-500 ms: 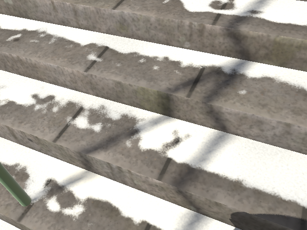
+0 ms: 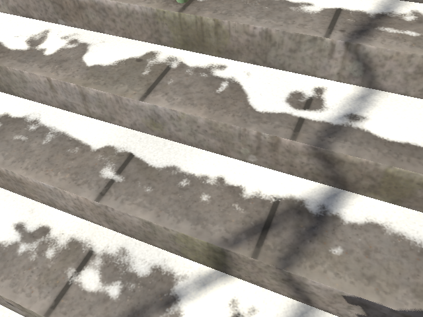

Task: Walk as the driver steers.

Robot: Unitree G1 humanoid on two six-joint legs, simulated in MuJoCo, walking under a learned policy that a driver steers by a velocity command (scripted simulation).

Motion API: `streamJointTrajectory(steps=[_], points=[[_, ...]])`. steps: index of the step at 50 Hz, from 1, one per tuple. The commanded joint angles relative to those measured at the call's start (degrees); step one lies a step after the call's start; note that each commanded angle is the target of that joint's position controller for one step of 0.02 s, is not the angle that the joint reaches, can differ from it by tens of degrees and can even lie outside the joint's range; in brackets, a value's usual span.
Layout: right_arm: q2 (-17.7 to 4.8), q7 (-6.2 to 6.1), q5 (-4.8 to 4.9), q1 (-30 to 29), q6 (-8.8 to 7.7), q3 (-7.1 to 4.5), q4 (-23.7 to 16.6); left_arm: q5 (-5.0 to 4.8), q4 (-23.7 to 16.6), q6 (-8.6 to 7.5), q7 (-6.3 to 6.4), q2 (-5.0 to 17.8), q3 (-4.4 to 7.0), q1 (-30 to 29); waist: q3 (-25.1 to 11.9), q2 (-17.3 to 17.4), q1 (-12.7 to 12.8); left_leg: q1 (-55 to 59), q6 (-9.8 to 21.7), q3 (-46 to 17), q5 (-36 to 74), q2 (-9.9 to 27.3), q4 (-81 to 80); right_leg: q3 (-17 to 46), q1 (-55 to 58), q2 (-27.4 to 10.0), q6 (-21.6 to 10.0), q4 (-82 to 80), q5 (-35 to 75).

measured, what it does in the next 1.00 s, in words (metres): climbs: right foot 0.14 m higher, then left foot 0.14 m higher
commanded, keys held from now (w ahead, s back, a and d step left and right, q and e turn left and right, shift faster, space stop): w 0.80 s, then w+e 0.20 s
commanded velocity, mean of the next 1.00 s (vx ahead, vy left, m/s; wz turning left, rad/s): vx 0.50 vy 0.00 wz -0.04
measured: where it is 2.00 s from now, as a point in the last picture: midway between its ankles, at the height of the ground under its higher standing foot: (275, 36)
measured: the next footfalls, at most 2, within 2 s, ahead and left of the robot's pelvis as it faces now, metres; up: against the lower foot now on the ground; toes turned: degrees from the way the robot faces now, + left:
right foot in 0.34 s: +0.36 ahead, -0.12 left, +0.14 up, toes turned -5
left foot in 0.86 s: +0.75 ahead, +0.08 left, +0.28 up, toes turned +8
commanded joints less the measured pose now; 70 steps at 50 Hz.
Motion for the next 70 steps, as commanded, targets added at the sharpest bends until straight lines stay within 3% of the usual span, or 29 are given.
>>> streamJointTrajectory(steps=[1,6,10,13,16,17,18,19,20,22,24,26,32,37,39,40,41,43,44,45,46,47,49,51,54,60,66,68,70], points=[[7.00,1.05,-0.31,5.71,-3.01,2.81,3.82,-0.27,-5.82,2.05,0.03,-8.78,-4.87,0.78,5.42,-2.68,3.47,4.99,3.51,-23.36,3.35,15.21,-26.11,1.95,-20.81,-2.21,-1.19,6.50,-2.42],[1.39,2.51,1.20,10.50,-5.70,3.38,7.44,-0.18,-12.30,3.53,2.45,-8.60,-6.22,-15.48,8.03,1.17,2.45,5.30,1.06,-19.90,3.79,14.68,-33.49,-4.46,-33.29,-3.71,-0.47,11.70,-5.46],[0.57,-1.62,2.44,18.09,-3.62,2.99,8.72,-0.64,-15.90,4.14,0.75,-6.65,-7.24,-26.72,3.57,3.70,-3.04,14.39,3.04,-18.51,12.08,13.13,-44.74,-12.99,-22.52,-7.54,-0.07,-16.45,-6.74],[-1.11,-2.75,1.73,19.12,-3.09,2.24,6.73,-1.95,-11.59,4.64,0.00,-8.67,-7.21,-20.56,-1.65,3.60,-1.98,25.42,4.09,-11.38,49.73,14.97,-40.83,-16.79,-6.88,-4.87,-2.37,-32.22,-15.21],[-5.20,-1.44,2.09,17.17,-3.21,1.06,3.35,-3.00,-6.19,4.07,0.93,-2.20,-4.09,-6.60,-10.58,11.81,5.32,32.54,4.24,-11.25,98.02,18.45,-18.53,-18.30,13.39,3.50,-3.86,-48.43,-21.31],[-6.05,-0.21,2.32,14.99,-4.10,0.51,1.64,-1.41,-4.74,3.92,1.62,1.76,-2.60,-0.55,-13.69,14.57,8.47,29.34,2.59,-10.11,92.75,17.64,-6.17,-12.23,22.61,2.71,-5.22,-55.29,-22.34],[-2.63,0.51,3.28,12.78,-5.10,0.63,-2.29,0.43,-1.93,3.17,2.17,6.92,-0.53,5.82,-13.90,5.64,9.71,7.83,-0.90,-9.41,73.41,11.69,14.39,13.10,33.92,-9.77,-9.75,-66.60,-33.87],[1.12,2.53,1.95,9.90,-4.92,0.33,-5.56,-0.26,-0.16,4.35,2.01,12.47,1.66,8.12,-13.97,-11.12,9.65,-7.05,-3.43,-12.10,11.89,-0.79,39.79,46.82,36.93,-19.62,-14.23,-94.84,-37.44],[4.31,2.58,-0.49,11.48,-4.34,0.46,-7.70,-0.86,-0.05,3.81,1.70,10.39,1.84,-0.37,-10.91,-5.94,2.62,-14.47,-2.93,-22.67,12.07,1.91,55.77,49.66,32.18,-21.43,-12.76,-98.13,-41.01],[5.25,1.76,-1.13,5.35,-3.05,1.08,-12.39,-1.42,5.38,2.23,0.93,1.52,-0.10,-2.00,1.91,2.20,-1.62,-22.05,-2.08,-17.39,15.36,5.29,61.80,28.84,19.72,-17.96,-7.95,-91.34,-35.32],[8.78,0.88,-0.18,5.38,-1.15,2.82,-12.83,0.17,10.77,0.60,0.38,-4.33,-1.68,0.80,4.25,2.90,-5.35,-25.51,-1.05,-20.15,15.82,4.41,66.48,13.82,16.21,-13.67,-3.76,-89.37,-18.43],[11.73,0.72,0.35,2.47,0.16,4.33,-14.51,-0.15,14.70,-0.01,-0.09,-3.08,-1.40,5.35,6.93,0.53,-5.81,-33.54,-0.60,-21.53,11.27,3.95,68.16,6.79,18.34,-12.57,-2.42,-90.57,-11.54],[7.91,-0.26,-0.85,-10.78,1.05,4.40,-19.17,-1.06,14.66,-2.14,0.77,4.09,-0.45,13.40,4.81,-2.57,-2.71,-44.97,-2.05,-10.63,6.80,8.09,63.02,2.80,32.53,-12.86,-4.81,-98.75,5.13],[9.15,0.12,0.21,-27.30,1.43,6.53,-27.54,-0.96,18.72,-0.85,2.66,1.62,-1.16,24.57,7.26,-3.19,1.77,-58.22,-0.93,-7.32,-6.70,12.41,57.18,2.05,48.09,-12.77,-4.60,-105.26,4.49],[9.57,1.84,0.53,-28.88,1.86,7.50,-28.46,-2.14,17.24,0.26,3.42,2.86,-0.89,22.67,5.05,-1.41,2.44,-35.84,0.35,-3.76,-2.04,12.79,35.94,-3.17,40.65,-12.54,-5.53,-114.94,13.05],[9.09,2.26,2.03,-27.30,2.15,7.42,-26.49,-3.15,15.06,0.49,3.17,2.49,-1.56,18.42,2.76,3.12,1.13,-18.49,1.07,2.54,0.32,8.27,25.91,-7.37,33.70,-9.63,-4.84,-114.24,32.98],[8.22,1.86,2.33,-21.66,1.89,6.54,-24.94,-2.83,13.25,0.01,2.67,7.39,-0.77,17.69,-2.55,-2.06,-1.26,-5.25,1.45,2.98,-0.92,4.42,22.94,-6.81,33.42,-12.28,-4.96,-106.60,61.93],[2.62,0.31,2.73,0.41,2.08,3.11,-18.88,-3.65,11.78,-1.83,1.44,14.94,1.64,14.59,-15.86,-9.47,-11.95,11.83,2.97,-2.47,3.47,1.16,10.66,-5.35,43.44,-15.55,-2.21,-83.63,84.54],[-3.19,0.11,1.73,7.86,1.38,0.63,-16.62,-3.67,11.12,-3.30,0.34,14.74,1.79,12.75,-20.51,-11.06,-15.49,23.09,3.54,-11.12,1.36,4.96,5.89,-5.45,36.88,-12.59,-0.37,-68.87,70.26],[-9.26,-0.14,0.02,10.76,0.17,-1.46,-14.70,-6.03,6.96,-4.00,-1.64,6.44,0.65,16.96,-26.25,9.10,-13.33,39.63,11.01,-44.29,2.82,24.94,-8.36,-3.96,13.14,-2.73,3.41,-40.13,29.01],[-10.43,-0.30,0.26,7.89,1.54,-2.26,-15.91,-3.05,6.62,-4.33,-2.10,9.05,2.54,14.68,-31.18,12.15,-12.78,34.13,10.71,-66.27,0.12,28.43,-28.28,0.69,12.50,4.03,3.59,-13.82,-1.64],[-8.62,0.52,0.15,-0.58,0.69,-1.99,-14.97,-1.82,3.45,-2.80,-1.56,3.98,2.34,12.51,-23.54,5.60,-6.22,25.82,9.52,-58.81,-17.81,29.51,-28.61,4.08,4.61,-0.08,3.36,-4.12,0.78],[-1.36,0.13,1.78,-4.02,-1.82,-0.22,-8.90,1.53,-1.83,-0.30,-0.29,0.02,1.57,4.65,-3.94,-2.29,-1.35,8.60,4.73,-40.47,-19.44,25.46,-26.35,-1.02,-2.09,-4.66,1.98,-3.19,3.73],[6.47,0.21,-0.13,-2.15,-2.19,2.19,-3.23,0.31,-2.86,2.39,0.34,-4.37,-0.42,6.06,1.29,-0.87,4.60,2.05,0.76,-26.47,-8.19,21.83,-25.02,-0.15,-6.66,-4.78,0.74,0.57,2.76],[6.35,0.45,0.45,1.38,-3.40,2.80,0.17,-0.58,-3.47,4.34,0.20,-5.95,-1.81,2.98,6.44,-1.65,4.36,0.56,-1.64,-15.15,0.08,20.80,-28.06,2.90,-14.20,-3.07,1.02,-3.34,3.05],[-0.30,2.05,0.12,9.83,-5.48,1.92,4.09,0.59,-8.89,6.02,2.37,-5.14,-2.77,-12.44,5.82,1.37,1.80,16.58,-2.73,-7.56,5.42,20.90,-32.74,-0.96,-35.54,-0.01,-1.25,13.25,-4.70],[-2.49,-2.72,1.61,17.54,-4.33,1.37,5.15,0.18,-16.08,8.87,-0.03,-3.68,-4.19,-26.69,4.16,6.24,-1.94,27.02,-1.05,-0.07,18.59,18.84,-42.47,-13.19,-29.62,-6.61,-0.62,-15.55,-13.12],[-2.85,-3.54,2.09,16.78,-3.48,1.77,3.41,-1.79,-12.99,8.98,-0.62,-5.80,-4.73,-22.72,2.39,7.39,-1.71,30.44,-0.22,3.57,43.15,19.43,-39.41,-18.00,-18.10,-5.40,-3.57,-27.20,-17.58],[-5.96,-4.15,3.01,15.31,-3.52,1.21,1.77,-2.21,-9.91,9.21,0.03,-5.25,-4.28,-16.14,-1.95,8.57,1.19,30.81,0.01,5.28,90.90,22.08,-29.06,-22.88,-1.56,1.12,-5.77,-38.08,-21.03]])
Keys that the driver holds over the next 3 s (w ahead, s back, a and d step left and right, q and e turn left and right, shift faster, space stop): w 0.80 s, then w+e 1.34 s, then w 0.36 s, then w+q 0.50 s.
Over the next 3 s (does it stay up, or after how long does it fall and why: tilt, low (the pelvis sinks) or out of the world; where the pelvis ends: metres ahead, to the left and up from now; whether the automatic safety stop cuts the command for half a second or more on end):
stays up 1.55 -0.60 0.75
